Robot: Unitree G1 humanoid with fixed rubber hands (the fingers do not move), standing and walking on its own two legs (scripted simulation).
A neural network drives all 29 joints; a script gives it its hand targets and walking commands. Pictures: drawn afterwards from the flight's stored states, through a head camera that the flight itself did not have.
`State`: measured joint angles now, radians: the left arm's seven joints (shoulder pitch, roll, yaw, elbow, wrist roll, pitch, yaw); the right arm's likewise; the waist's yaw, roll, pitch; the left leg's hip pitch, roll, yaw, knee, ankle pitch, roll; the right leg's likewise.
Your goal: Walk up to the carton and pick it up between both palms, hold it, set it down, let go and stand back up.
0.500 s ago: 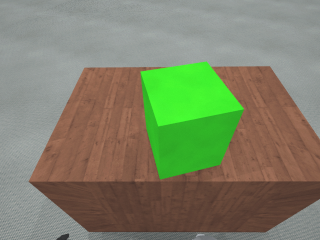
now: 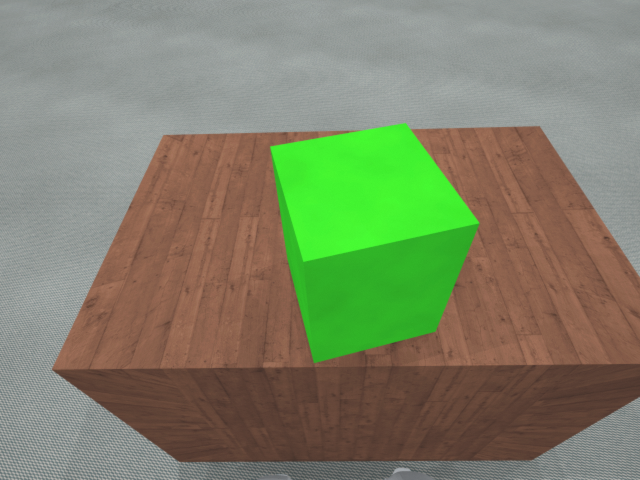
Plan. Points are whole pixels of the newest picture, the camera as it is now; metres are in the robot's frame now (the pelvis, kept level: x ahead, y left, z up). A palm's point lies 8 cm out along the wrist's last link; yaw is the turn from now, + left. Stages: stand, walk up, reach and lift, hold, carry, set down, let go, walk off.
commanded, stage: walk up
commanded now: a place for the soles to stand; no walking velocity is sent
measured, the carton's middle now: (358, 245) +0.44 -0.01 +0.03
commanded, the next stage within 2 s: reach and lift in 1.04 s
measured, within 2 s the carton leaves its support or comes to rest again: neither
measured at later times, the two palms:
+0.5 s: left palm out of the picture +0.11 +0.30 -0.10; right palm out of the picture +0.10 -0.33 -0.11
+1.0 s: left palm out of the picture +0.15 +0.30 -0.10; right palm out of the picture +0.11 -0.32 -0.10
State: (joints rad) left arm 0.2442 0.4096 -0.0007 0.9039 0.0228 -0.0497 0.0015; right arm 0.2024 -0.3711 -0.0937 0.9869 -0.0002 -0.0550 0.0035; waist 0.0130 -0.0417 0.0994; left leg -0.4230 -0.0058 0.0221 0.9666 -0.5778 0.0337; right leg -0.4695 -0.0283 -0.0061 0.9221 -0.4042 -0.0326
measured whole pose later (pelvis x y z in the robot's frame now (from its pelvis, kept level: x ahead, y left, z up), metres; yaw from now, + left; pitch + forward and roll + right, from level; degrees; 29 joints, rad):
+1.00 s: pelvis +0.05 -0.01 +0.00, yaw +0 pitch -2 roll +1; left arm 0.15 0.41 0.00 0.90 0.01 -0.04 0.00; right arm 0.21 -0.37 -0.09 0.98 0.00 -0.05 0.00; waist 0.01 -0.02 0.10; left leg -0.45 0.01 -0.02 0.88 -0.39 -0.02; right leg -0.46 -0.04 0.00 0.90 -0.41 0.01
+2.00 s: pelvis +0.02 -0.03 +0.02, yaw -1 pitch -4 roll +3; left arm 0.19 0.28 0.00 0.38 -0.08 0.19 0.12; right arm 0.16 -0.29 -0.09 0.66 -0.01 -0.18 0.13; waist 0.01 -0.08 0.12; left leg -0.33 0.00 -0.01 0.63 -0.23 -0.05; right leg -0.39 -0.04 0.00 0.76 -0.30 -0.04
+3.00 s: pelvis +0.05 -0.06 +0.03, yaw -2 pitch -1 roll +3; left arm 0.25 0.14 0.00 0.18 -0.16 -0.07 0.25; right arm 0.16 -0.29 0.04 0.40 0.23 -0.30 0.19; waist 0.01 -0.05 0.11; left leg -0.28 0.05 -0.02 0.52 -0.22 -0.09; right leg -0.35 0.02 0.00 0.66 -0.29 -0.06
